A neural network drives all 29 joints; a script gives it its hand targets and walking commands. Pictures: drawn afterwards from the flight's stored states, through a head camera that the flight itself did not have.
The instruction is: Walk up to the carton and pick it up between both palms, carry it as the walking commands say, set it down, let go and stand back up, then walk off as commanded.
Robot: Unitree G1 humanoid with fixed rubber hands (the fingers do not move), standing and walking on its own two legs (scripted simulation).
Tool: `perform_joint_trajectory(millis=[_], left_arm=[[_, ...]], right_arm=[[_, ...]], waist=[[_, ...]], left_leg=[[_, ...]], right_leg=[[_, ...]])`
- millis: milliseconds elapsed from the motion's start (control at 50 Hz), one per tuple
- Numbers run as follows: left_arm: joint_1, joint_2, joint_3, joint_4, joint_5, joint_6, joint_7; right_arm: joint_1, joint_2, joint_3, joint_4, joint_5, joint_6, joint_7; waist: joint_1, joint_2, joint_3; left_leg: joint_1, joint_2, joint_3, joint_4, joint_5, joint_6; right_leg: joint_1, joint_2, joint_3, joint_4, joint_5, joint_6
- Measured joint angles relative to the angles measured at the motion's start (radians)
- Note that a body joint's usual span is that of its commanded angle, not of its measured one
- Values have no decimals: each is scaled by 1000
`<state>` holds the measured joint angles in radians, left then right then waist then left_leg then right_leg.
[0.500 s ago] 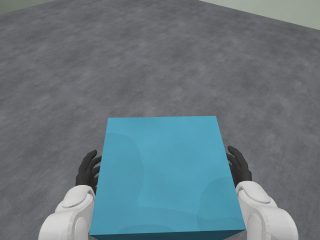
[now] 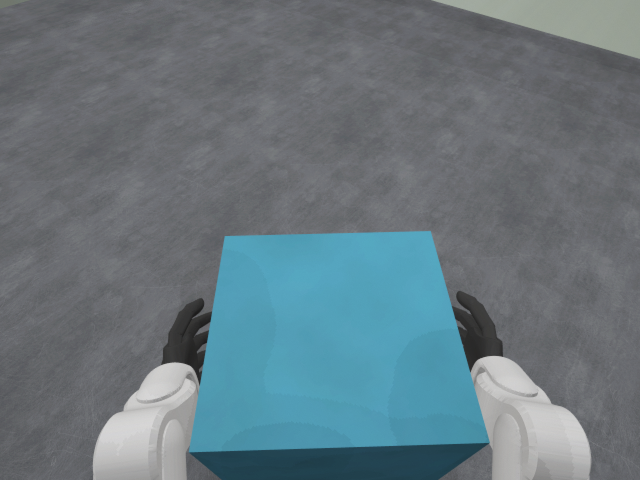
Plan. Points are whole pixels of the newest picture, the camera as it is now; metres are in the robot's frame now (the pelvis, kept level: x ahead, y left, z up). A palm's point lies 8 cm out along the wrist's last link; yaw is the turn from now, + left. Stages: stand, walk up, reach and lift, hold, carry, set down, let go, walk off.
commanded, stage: carry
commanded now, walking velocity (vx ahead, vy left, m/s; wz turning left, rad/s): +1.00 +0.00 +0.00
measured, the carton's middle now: (330, 374) +0.25 +0.01 +0.02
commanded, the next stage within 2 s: none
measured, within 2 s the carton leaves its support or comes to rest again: neither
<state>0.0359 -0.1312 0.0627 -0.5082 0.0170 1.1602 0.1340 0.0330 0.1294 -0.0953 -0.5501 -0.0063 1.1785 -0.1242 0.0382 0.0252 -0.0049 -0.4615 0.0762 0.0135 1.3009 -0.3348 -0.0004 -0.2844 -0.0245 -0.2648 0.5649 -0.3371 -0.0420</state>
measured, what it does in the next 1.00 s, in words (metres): walks ahead: left foot, then right foot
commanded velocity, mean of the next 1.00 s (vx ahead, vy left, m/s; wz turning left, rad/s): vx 0.38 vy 0.00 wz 0.00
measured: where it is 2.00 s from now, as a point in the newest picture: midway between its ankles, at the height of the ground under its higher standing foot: (311, 303)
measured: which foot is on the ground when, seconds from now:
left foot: up 0.00-0.14, down 0.16-0.56, up 0.58-0.88, down 0.90-1.00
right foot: down 0.00-0.20, up 0.22-0.54, down 0.56-1.00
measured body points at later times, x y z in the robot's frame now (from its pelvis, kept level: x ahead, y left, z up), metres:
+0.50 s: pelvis +0.48 +0.03 +0.00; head +0.50 +0.04 +0.45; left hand +0.75 +0.15 +0.07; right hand +0.69 -0.16 +0.08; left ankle +0.30 +0.12 -0.73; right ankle +0.66 -0.09 -0.71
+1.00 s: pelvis +0.80 +0.04 +0.01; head +0.84 +0.05 +0.45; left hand +1.05 +0.19 +0.07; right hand +1.05 -0.12 +0.08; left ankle +0.87 +0.13 -0.73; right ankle +0.73 -0.05 -0.73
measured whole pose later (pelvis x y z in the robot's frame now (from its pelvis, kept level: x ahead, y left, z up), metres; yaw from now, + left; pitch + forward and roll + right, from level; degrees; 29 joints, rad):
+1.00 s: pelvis +0.80 +0.04 +0.01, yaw -3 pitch +2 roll +1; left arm 0.01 -0.13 0.07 -0.57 0.01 1.17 0.14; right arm 0.03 0.13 -0.08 -0.59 -0.01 1.15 -0.12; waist 0.03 -0.04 0.05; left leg -0.37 0.02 0.18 0.48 -0.15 0.06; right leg -0.18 -0.08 -0.20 0.54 -0.38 0.00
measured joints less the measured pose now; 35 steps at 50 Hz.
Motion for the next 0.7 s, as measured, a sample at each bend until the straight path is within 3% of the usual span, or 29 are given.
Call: perform_joint_trajectory(millis=[80, 140, 160, 180, 200, 260, 280, 320, 360, 400, 460, 500, 540, 560, 580, 600, 640, 660, 700], left_arm=[[45, -4, -3, -47, -16, -10, 4], [67, -7, -7, -95, -27, -6, 6], [67, -6, -7, -105, -27, -3, 7], [67, -6, 1, -112, -26, 3, 7], [61, -2, 10, -111, -24, 12, 7], [19, 19, 26, -72, -27, 34, 5], [8, 17, 27, -54, -25, 38, 4], [-6, -2, 31, -22, -14, 39, 1], [-5, 0, 10, -3, -1, 35, -1], [5, 1, -1, -7, 2, 24, -3], [25, -1, -8, -43, 5, 16, -3], [30, -2, -13, -72, 3, 13, -3], [22, -1, -15, -88, -2, 16, -2], [14, -1, -18, -76, -5, 13, -2], [-3, 1, -19, -50, -3, 9, -1], [-25, 3, -15, -29, -1, 11, 1], [-58, 4, 0, -1, 3, 14, 3], [-65, 4, 7, 5, 3, 12, 3], [-65, 3, 13, 4, 3, 6, 4]], right_arm=[[52, 6, 22, -40, -3, -24, 5], [82, 11, 33, -90, -5, -26, 7], [82, 11, 35, -94, -3, -28, 8], [76, 10, 42, -84, -2, -29, 8], [62, 8, 49, -65, -3, -27, 6], [21, 3, 58, -22, -18, -12, -4], [16, 3, 52, -13, -20, -7, -6], [17, 3, 31, 2, -13, -1, -7], [28, 4, 11, 6, -1, -2, -8], [33, 5, 7, -8, 4, 0, -9], [41, 5, 10, -30, 16, -7, -8], [44, 5, 10, -59, 21, -9, -8], [48, 6, 10, -84, 21, -10, -8], [43, 5, 5, -86, 17, -5, -8], [22, 2, -5, -71, 12, 4, -7], [-4, -1, -14, -54, 9, 13, -7], [-47, -3, -22, -14, 6, 16, -5], [-57, -3, -22, -1, 5, 12, -4], [-60, -3, -17, 12, 6, -5, -2]], waist=[[37, -31, -13], [43, -52, -18], [43, -59, -14], [43, -72, -11], [31, -85, -13], [-22, -86, -20], [-39, -84, -23], [-71, -82, -26], [-95, -76, -30], [-112, -62, -30], [-115, -59, -35], [-108, -48, -27], [-94, -42, -13], [-77, -31, -8], [-59, -11, 2], [-49, -4, 16], [-35, 0, 47], [-27, 3, 61], [-6, 6, 87]], left_leg=[[-94, 17, 52, -436, 1, -2], [-79, -9, 136, -732, 118, 2], [-56, -26, 159, -761, 193, 26], [-16, -40, 179, -747, 245, 70], [9, -46, 204, -705, 197, 87], [76, -45, 240, -650, 38, 77], [111, -47, 247, -666, 26, 58], [194, -56, 251, -720, -9, 59], [285, -64, 249, -793, -31, 49], [380, -64, 244, -879, 10, 50], [517, -75, 242, -992, -70, 21], [595, -66, 232, -1021, -116, 2], [641, -41, 213, -928, -190, -12], [631, -18, 202, -811, -220, -17], [567, 6, 165, -616, -193, -18], [471, 4, 102, -393, -162, -18], [281, -21, 16, -65, -102, -12], [201, -23, -1, 8, -73, -9], [79, -9, -1, -6, -36, -10]], right_leg=[[191, -14, -5, -139, -51, 44], [329, -42, 3, -196, -108, 76], [361, -62, 17, -170, -136, 82], [368, -94, 46, -91, -165, 80], [326, -129, 85, 62, -130, 69], [66, -94, 256, 630, -58, 54], [-12, -79, 276, 739, -40, 52], [-144, -69, 275, 800, -10, 50], [-237, -77, 243, 691, 22, 50], [-291, -83, 197, 464, 65, 49], [-325, -63, 138, 113, 216, 42], [-318, -26, 87, -30, 311, 23], [-263, 14, 26, -115, 376, 2], [-240, 28, 7, -98, 368, -61], [-244, 35, -5, -31, 319, -105], [-246, 31, -12, 18, 267, -120], [-221, 23, -20, 39, 206, -107], [-200, 23, -23, 27, 194, -94], [-152, 26, -24, -10, 178, -90]])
